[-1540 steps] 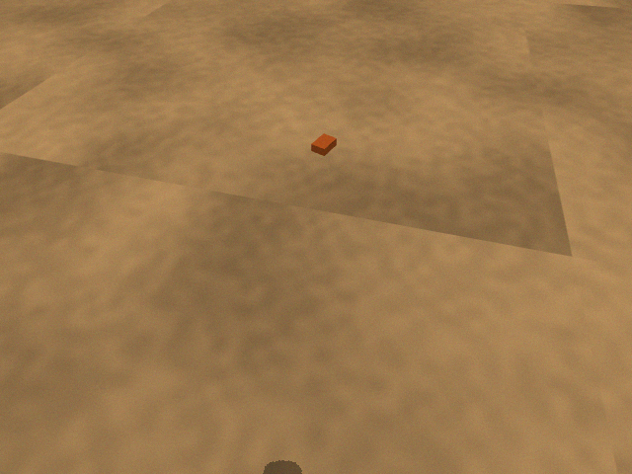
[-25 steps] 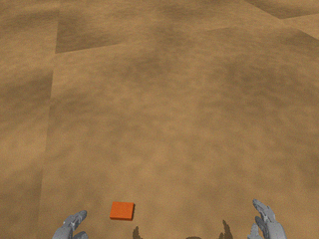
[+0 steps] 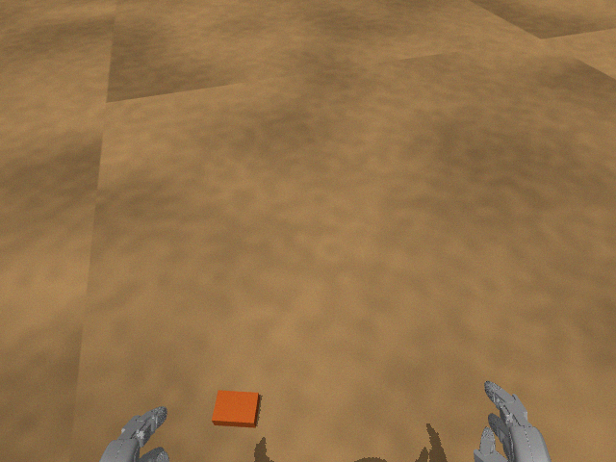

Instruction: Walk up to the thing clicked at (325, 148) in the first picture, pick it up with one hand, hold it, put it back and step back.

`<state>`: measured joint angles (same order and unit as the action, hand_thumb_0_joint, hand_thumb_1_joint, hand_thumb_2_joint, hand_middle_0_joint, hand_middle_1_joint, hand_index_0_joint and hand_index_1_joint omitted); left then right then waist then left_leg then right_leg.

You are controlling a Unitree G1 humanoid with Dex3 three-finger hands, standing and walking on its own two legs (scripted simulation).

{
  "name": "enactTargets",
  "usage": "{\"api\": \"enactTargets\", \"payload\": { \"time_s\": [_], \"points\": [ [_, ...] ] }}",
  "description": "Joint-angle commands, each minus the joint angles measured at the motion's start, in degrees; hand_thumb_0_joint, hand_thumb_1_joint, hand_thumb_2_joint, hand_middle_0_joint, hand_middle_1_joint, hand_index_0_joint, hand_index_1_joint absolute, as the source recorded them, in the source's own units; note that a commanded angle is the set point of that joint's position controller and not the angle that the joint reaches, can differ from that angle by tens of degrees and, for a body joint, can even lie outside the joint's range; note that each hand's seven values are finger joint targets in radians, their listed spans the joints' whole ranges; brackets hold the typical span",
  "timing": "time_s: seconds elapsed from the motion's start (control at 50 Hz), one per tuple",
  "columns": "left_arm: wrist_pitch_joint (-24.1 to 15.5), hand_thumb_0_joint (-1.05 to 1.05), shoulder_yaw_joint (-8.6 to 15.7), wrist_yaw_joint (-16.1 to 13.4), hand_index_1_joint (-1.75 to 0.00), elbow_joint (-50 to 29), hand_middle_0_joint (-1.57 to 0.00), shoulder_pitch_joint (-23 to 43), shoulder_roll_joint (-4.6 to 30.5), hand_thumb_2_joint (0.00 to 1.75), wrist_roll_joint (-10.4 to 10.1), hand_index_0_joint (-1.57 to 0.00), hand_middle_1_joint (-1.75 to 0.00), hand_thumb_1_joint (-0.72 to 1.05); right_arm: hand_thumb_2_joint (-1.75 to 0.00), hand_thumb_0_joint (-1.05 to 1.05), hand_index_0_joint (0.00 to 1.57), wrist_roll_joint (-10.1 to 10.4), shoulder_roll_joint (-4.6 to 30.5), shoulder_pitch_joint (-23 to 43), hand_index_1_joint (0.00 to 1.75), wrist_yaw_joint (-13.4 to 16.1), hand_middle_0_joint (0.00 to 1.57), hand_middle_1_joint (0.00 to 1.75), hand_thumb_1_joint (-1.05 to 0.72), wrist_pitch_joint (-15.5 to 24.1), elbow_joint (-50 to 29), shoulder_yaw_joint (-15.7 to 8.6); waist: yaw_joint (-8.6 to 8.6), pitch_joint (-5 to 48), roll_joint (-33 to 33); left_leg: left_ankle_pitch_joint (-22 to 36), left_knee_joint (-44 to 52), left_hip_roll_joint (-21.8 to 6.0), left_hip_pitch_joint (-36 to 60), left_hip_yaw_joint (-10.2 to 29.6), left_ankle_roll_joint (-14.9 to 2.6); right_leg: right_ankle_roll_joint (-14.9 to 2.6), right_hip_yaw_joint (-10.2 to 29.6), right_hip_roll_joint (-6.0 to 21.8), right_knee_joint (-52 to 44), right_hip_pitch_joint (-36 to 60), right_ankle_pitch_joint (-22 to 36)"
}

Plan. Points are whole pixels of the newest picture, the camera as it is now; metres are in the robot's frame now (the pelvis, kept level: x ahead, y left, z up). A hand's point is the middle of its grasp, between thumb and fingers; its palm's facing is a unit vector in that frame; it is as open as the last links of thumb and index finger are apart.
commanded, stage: home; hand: left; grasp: from above
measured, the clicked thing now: (236, 408) +0.45 +0.22 -0.69
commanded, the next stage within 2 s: stand in 0.68 s
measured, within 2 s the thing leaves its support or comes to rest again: neither
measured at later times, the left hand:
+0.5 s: hand out of the picture +0.17 +0.18 -0.05, palm faces +0.04 -0.98 -0.20, open 7.4 cm
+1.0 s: hand out of the picture +0.14 +0.23 -0.10, palm faces +0.02 -0.95 -0.32, open 7.4 cm
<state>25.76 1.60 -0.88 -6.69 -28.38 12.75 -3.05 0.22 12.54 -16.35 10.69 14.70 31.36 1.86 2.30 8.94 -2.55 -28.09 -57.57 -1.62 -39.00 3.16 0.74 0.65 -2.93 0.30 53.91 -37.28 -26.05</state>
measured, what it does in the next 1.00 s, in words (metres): stands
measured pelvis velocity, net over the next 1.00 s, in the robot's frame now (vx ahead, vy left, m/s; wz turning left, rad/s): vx -0.01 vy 0.01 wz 0.00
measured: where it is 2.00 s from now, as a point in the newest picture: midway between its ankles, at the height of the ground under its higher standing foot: outside the picture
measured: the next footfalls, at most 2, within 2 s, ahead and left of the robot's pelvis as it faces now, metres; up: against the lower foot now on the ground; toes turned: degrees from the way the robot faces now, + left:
none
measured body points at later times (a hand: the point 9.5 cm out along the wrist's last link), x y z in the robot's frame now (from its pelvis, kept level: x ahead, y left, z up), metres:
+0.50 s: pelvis +0.01 +0.01 +0.00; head +0.02 +0.01 +0.45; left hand +0.17 +0.23 -0.03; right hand +0.17 -0.24 -0.06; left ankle +0.01 +0.12 -0.68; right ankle +0.01 -0.13 -0.68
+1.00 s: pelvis -0.01 +0.01 +0.02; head +0.02 +0.02 +0.47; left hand +0.14 +0.28 -0.07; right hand +0.12 -0.26 -0.08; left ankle +0.01 +0.12 -0.68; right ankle +0.01 -0.13 -0.68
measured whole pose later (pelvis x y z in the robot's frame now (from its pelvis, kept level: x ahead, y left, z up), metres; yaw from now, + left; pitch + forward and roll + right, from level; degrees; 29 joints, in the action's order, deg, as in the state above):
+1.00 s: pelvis -0.01 +0.01 +0.02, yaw +0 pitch +1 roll +0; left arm 4.9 2.1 -1.5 33.1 -12.3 16.4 2.8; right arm -3.6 16.4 -10.2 0.7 3.0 47.0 -1.3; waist -1.2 -1.4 1.1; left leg -22.8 -46.2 0.8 -24.7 0.9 -0.5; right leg 1.5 -0.9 2.7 45.9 -24.7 -22.4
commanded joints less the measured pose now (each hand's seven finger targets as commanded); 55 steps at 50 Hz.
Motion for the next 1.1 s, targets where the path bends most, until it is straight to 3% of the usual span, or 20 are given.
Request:
{"api": "enactTargets", "payload": {
  "time_s": [0.0,0.22,0.24,0.36,0.44,0.5,0.54,0.6,0.62,0.68,0.7,0.74,0.76,0.78,0.8,0.82,0.86,0.9,0.96,1.08],
  "points": [
    [-2.7,0.00,3.4,-0.5,-0.30,-10.9,-0.20,1.6,6.2,0.90,0.2,-0.20,-0.30,0.90,-0.90,0.00,0.20,0.2,7.0,3.7,0.30,0.9,0.20,0.30,-0.90,3.1,-9.2,-2.8,-0.08,4.2,-0.1,10.9,9.7,1.6,4.5,-0.3,-1.55,-0.77,-0.8,-1.7,-8.8,3.2,8.9],
    [-2.9,0.00,4.0,-0.9,-0.30,-13.1,-0.20,2.0,7.2,0.90,0.7,-0.20,-0.30,0.90,-0.90,0.00,0.20,0.1,6.8,3.3,0.30,0.9,0.20,0.30,-0.90,2.8,-9.3,-3.1,-0.37,4.3,0.2,11.4,9.2,1.7,4.1,-0.6,-1.55,-0.75,-0.8,-1.6,-8.7,3.6,9.4],
    [-2.6,0.00,2.8,-0.7,-0.30,-10.4,-0.20,0.0,5.3,0.90,0.5,-0.20,-0.30,0.90,-0.90,0.00,0.20,0.1,6.8,3.4,0.30,0.8,0.20,0.30,-0.90,2.9,-9.3,-2.9,0.01,4.0,0.6,11.6,9.3,1.6,4.4,-0.5,-1.51,-0.73,-0.9,-1.7,-8.4,3.4,9.5],
    [-2.6,0.00,3.4,-0.7,-0.30,-11.9,-0.20,0.1,6.2,0.90,0.4,-0.20,-0.30,0.90,-0.90,0.00,0.20,0.1,7.0,3.0,0.30,0.7,0.20,0.30,-0.90,2.5,-9.3,-3.2,-0.18,6.0,-0.8,15.7,8.9,1.4,5.5,-0.2,-1.12,-1.01,-1.0,-1.7,-7.5,4.3,12.6],
    [-3.0,0.00,4.1,-0.8,-0.30,-13.1,-0.20,1.6,6.9,0.90,0.4,-0.20,-0.30,0.90,-0.90,0.00,0.20,0.1,7.0,3.1,0.30,0.6,0.20,0.30,-0.90,2.3,-9.3,-3.1,-0.43,4.5,-0.8,13.6,9.5,1.4,4.7,0.0,-1.19,-0.96,-1.1,-1.8,-7.8,3.7,11.0],
    [-2.6,0.00,2.3,-0.6,-0.30,-10.2,-0.20,-0.4,5.1,0.90,0.5,-0.20,-0.30,0.90,-0.90,0.00,0.20,0.2,7.0,3.3,0.30,0.4,0.20,0.30,-0.90,2.2,-9.5,-3.0,0.34,4.6,-0.2,13.4,9.8,1.2,5.0,0.3,-1.15,-1.01,-1.3,-1.9,-7.6,3.5,10.5],
    [-2.7,0.00,3.9,-0.7,-0.30,-12.3,-0.20,0.3,6.5,0.90,0.2,-0.20,-0.30,0.90,-0.90,0.00,0.20,0.1,7.2,3.4,0.30,0.4,0.20,0.30,-0.90,2.1,-9.8,-3.3,-0.25,6.3,-1.2,15.0,9.2,1.3,5.4,0.1,-1.05,-0.99,-1.2,-1.8,-7.5,4.2,11.9],
    [-2.5,0.00,2.7,-0.7,-0.30,-11.2,-0.20,-0.3,5.7,0.90,0.4,-0.20,-0.30,0.90,-0.90,0.00,0.20,0.1,7.0,3.1,0.30,0.4,0.20,0.30,-0.90,1.9,-9.6,-3.0,0.07,5.0,0.1,14.6,9.1,1.4,4.8,0.0,-1.21,-0.94,-1.2,-1.8,-7.6,4.1,11.8],
    [-2.6,0.00,4.0,-0.9,-0.30,-13.6,-0.20,1.5,7.4,0.90,0.5,-0.20,-0.30,0.90,-0.90,0.00,0.20,0.2,7.1,3.2,0.30,0.4,0.20,0.30,-0.90,1.9,-9.7,-3.1,-0.39,4.5,-0.9,13.5,9.2,1.4,4.6,-0.3,-1.28,-0.99,-1.0,-1.7,-7.8,3.6,11.0],
    [-2.3,0.00,2.6,-0.8,-0.30,-10.7,-0.20,0.3,5.5,0.90,0.3,-0.20,-0.30,0.90,-0.90,0.00,0.20,0.3,6.8,3.5,0.30,0.5,0.20,0.30,-0.90,1.8,-10.0,-2.9,0.08,3.8,1.0,11.8,9.1,1.6,3.8,-0.3,-1.59,-0.74,-1.1,-1.6,-8.5,3.3,9.7],
    [-2.6,0.00,4.0,-1.0,-0.30,-14.1,-0.20,2.0,7.2,0.90,0.2,-0.20,-0.30,0.90,-0.90,0.00,0.20,0.2,7.2,3.5,0.30,0.5,0.20,0.30,-0.90,1.8,-10.1,-3.2,-0.07,4.6,0.0,11.7,9.0,1.6,4.4,-0.5,-1.58,-0.83,-0.9,-1.6,-8.6,3.5,9.7],
    [-2.4,0.00,3.7,-0.9,-0.30,-13.7,-0.20,0.7,6.9,0.90,0.4,-0.20,-0.30,0.90,-0.90,0.00,0.20,0.2,7.1,3.3,0.30,0.5,0.20,0.30,-0.90,1.8,-10.2,-3.2,-0.22,5.7,-0.3,12.4,9.0,1.5,4.8,-0.4,-1.47,-0.96,-0.9,-1.6,-8.3,3.9,10.2],
    [-14.6,0.00,3.4,-3.1,-0.30,6.4,-0.20,17.9,10.6,0.90,7.0,-0.20,-0.30,0.90,-0.90,0.00,0.20,-6.4,13.4,7.3,0.30,-3.0,0.20,0.30,-0.90,-4.5,4.1,-5.3,-4.23,-8.2,3.8,23.1,13.5,-0.3,5.5,1.8,-4.09,-2.05,3.2,2.8,-10.7,14.3,11.2],
    [-18.5,0.00,4.3,-2.7,-0.30,18.0,-0.20,12.4,11.5,0.90,7.3,-0.20,-0.30,0.90,-0.90,0.00,0.20,-6.7,13.8,7.7,0.30,-4.6,0.20,0.30,-0.90,-6.8,5.4,-6.2,-4.35,-3.0,7.3,23.2,12.5,0.3,9.1,0.0,-4.80,-4.26,7.1,3.9,-13.3,16.2,11.3],
    [-20.5,0.00,4.3,-2.3,-0.30,20.8,-0.20,12.5,12.4,0.90,7.5,-0.20,-0.30,0.90,-0.90,0.00,0.20,-6.6,13.5,7.1,0.30,-5.7,0.20,0.30,-0.90,-7.8,4.9,-5.9,-3.23,-1.4,8.4,22.3,12.8,0.5,11.1,0.0,-4.90,-5.37,9.4,5.2,-14.0,15.8,11.4],
    [-21.5,0.00,4.0,-1.8,-0.30,22.2,-0.20,13.7,12.4,0.90,7.3,-0.20,-0.30,0.90,-0.90,0.00,0.20,-6.6,13.1,5.7,0.30,-6.5,0.20,0.30,-0.90,-8.6,4.8,-5.7,-1.95,-2.7,4.7,20.9,14.6,0.3,12.0,1.0,-4.72,-5.01,8.6,3.9,-14.0,14.1,12.5],
    [-23.2,0.00,3.5,-1.4,-0.30,26.6,-0.20,15.5,12.5,0.90,6.9,-0.20,-0.30,0.90,-0.90,0.00,0.20,-3.9,12.2,6.4,0.30,-8.5,0.20,0.30,-0.90,-9.0,6.8,-5.5,-3.54,-1.5,0.2,18.6,18.2,0.1,15.3,2.2,-4.90,-3.55,6.6,4.3,-13.2,17.8,13.7],
    [-23.4,0.00,4.0,-1.3,-0.30,31.4,-0.20,15.8,12.0,0.90,6.1,-0.20,-0.30,0.90,-0.90,0.00,0.20,-3.1,12.6,8.0,0.30,-9.3,0.20,0.30,-0.90,-9.5,8.3,-6.0,-4.44,-1.4,3.7,18.4,18.7,0.1,17.0,1.8,-4.47,-3.06,6.7,4.3,-15.1,17.9,13.4],
    [-24.4,0.00,3.7,-1.5,-0.30,38.1,-0.20,17.9,11.5,0.90,5.9,-0.20,-0.30,0.90,-0.90,0.00,0.20,-3.1,12.3,8.3,0.30,-9.7,0.20,0.30,-0.90,-10.5,11.3,-6.5,-4.20,-2.6,2.7,14.4,22.2,-0.6,18.2,3.3,-4.52,-2.50,6.4,4.6,-17.8,19.0,9.4],
    [-26.2,0.00,3.6,-1.5,-0.30,48.1,-0.20,18.7,11.7,0.90,5.7,-0.20,-0.30,0.90,-0.90,0.00,0.20,-3.1,13.1,8.2,0.30,-9.4,0.20,0.30,-0.90,-11.7,15.8,-6.6,-3.66,-5.8,1.4,16.9,27.7,-1.7,20.5,5.2,-4.19,-1.96,5.1,4.5,-22.3,23.1,13.2]
  ]
}}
